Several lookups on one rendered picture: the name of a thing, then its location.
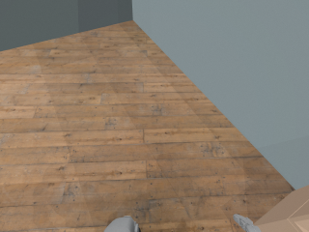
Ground robot right hand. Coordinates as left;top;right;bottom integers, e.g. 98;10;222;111
233;214;262;232

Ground cupboard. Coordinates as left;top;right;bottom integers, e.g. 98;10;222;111
253;185;309;232

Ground robot left thigh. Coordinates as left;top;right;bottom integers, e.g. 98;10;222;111
103;217;139;232

